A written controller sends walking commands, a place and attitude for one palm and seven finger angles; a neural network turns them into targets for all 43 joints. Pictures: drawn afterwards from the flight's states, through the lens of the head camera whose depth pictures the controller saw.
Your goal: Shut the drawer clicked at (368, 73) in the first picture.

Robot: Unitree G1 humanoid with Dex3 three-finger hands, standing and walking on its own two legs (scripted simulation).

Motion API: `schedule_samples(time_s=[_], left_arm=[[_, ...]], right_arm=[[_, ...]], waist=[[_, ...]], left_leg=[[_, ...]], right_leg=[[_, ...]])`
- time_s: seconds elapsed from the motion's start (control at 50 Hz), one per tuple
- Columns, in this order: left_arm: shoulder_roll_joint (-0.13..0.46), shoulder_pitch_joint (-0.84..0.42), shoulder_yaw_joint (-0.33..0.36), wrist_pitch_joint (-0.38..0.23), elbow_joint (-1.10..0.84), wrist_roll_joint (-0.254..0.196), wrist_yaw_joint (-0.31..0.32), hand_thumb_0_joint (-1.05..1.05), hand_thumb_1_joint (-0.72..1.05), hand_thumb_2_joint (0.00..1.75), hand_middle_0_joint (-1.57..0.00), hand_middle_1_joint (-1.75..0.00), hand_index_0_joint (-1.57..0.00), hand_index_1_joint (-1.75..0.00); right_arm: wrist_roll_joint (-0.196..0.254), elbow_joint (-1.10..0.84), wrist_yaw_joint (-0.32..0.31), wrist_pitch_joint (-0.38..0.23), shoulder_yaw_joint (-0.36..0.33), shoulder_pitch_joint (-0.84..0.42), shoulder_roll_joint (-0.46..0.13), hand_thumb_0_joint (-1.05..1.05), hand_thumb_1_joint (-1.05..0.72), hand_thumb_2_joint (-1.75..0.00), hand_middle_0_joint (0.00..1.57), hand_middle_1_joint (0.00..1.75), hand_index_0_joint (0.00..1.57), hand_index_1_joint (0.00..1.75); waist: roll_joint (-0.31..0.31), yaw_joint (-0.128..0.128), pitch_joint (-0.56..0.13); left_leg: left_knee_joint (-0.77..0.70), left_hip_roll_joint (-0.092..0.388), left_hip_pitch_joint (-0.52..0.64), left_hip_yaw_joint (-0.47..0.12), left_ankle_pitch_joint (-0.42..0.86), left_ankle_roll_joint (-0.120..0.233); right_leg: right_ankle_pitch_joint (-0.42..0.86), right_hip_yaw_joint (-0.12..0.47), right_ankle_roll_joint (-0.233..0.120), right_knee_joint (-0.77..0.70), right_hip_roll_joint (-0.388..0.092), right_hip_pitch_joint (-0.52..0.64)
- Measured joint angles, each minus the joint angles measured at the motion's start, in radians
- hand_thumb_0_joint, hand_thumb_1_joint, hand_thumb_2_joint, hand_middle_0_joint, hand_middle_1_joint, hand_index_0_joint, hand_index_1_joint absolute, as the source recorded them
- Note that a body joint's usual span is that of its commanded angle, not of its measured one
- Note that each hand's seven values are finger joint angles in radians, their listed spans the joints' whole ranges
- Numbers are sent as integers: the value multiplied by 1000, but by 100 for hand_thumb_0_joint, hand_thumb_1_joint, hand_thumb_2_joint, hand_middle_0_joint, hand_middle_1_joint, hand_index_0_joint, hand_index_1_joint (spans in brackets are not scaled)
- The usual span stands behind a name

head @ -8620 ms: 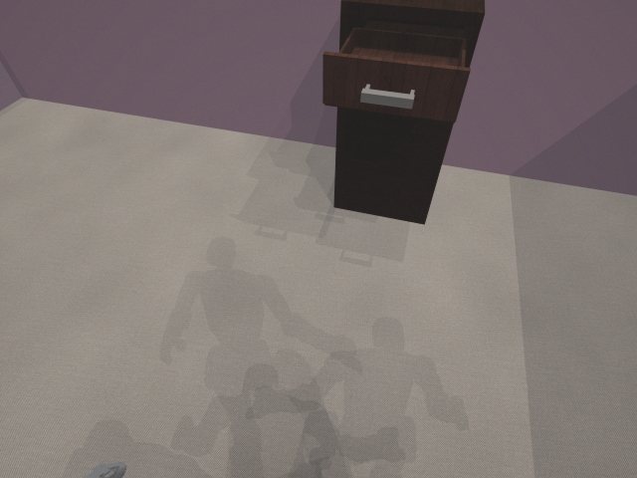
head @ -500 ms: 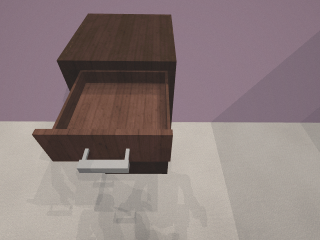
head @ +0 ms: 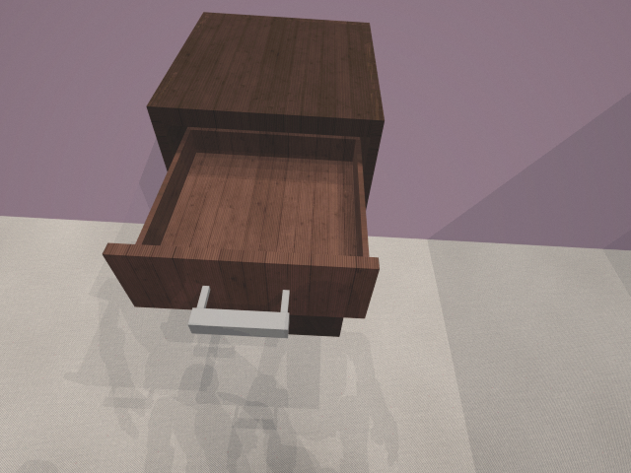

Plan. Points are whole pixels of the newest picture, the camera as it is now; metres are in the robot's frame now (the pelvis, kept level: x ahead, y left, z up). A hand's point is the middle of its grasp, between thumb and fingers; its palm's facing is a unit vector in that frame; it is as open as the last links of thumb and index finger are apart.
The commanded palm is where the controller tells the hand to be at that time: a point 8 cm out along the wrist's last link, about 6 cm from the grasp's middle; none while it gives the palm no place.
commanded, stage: come to a stop and stand still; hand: left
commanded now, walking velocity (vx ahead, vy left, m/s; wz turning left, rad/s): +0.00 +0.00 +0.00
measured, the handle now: (243, 308) +0.33 +0.13 -0.02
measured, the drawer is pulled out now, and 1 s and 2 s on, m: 0.30 0.30 0.30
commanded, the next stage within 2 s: look again from close up in 0.14 s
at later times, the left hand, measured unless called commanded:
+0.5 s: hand out of the picture -0.01 +0.16 -0.18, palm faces +0.01 -0.99 -0.16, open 7.4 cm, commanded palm none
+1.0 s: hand (172, 449) +0.16 +0.18 -0.04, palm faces +0.23 -0.96 -0.18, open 7.0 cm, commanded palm +0.10 +0.21 -0.05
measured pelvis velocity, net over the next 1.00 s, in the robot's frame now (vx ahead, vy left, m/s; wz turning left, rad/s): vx -0.01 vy -0.01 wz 0.04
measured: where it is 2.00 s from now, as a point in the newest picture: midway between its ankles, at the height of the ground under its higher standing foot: outside the picture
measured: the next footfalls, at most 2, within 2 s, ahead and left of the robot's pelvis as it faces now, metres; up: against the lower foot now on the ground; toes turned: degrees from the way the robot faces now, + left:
none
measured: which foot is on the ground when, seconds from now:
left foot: down 0.00-1.00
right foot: down 0.00-1.00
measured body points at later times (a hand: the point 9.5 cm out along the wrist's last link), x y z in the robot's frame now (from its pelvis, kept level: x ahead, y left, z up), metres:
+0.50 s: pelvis +0.01 +0.00 +0.00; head +0.01 +0.02 +0.45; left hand -0.01 +0.22 -0.17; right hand +0.02 -0.23 -0.15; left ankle +0.04 +0.07 -0.74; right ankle -0.04 -0.13 -0.74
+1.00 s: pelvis -0.01 -0.01 -0.01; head -0.01 -0.02 +0.44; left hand +0.14 +0.23 -0.03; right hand +0.07 -0.25 -0.13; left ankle +0.04 +0.07 -0.74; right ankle -0.02 -0.11 -0.74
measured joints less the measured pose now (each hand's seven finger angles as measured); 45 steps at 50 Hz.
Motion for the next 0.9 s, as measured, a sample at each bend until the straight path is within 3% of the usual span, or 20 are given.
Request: schedule_samples(time_s=[0.32,0.84,0.86,0.88,0.9], left_arm=[[-22,-8,-6,-8,24,3,3,0,91,90,-19,-30,-20,-30],[-14,-23,1,-11,18,6,10,0,91,90,-19,-30,-20,-30],[-17,27,11,51,-144,-33,9,0,91,90,-19,-30,-20,-30],[-12,90,21,79,-347,-55,29,1,92,90,-20,-30,-20,-30],[4,145,27,67,-519,-71,62,2,94,90,-20,-31,-21,-30]], right_arm=[[5,17,-7,-11,-3,-46,-7,1,-93,-89,20,30,20,30],[4,39,-4,-7,2,7,14,1,-92,-89,20,30,20,30],[13,-11,-8,-12,4,25,9,1,-92,-89,20,30,20,30],[21,-60,-20,-54,8,52,2,2,-92,-89,20,30,20,30],[30,-97,-28,-111,7,74,-4,2,-93,-89,20,30,20,30]], waist=[[-18,10,-10],[-1,-5,-7],[1,-14,-3],[-3,-9,-4],[-10,-4,-16]], left_leg=[[-27,-6,35,6,2,5],[-34,-3,31,-1,11,-1],[-16,-3,16,-7,6,-3],[-9,-6,6,-4,4,-5],[-7,-11,-3,3,3,-10]], right_leg=[[7,6,8,-31,-6,35],[13,-1,3,-41,-2,35],[9,-7,2,-27,-2,23],[-3,-8,-12,11,-6,-2],[-29,-6,-23,67,-11,-38]])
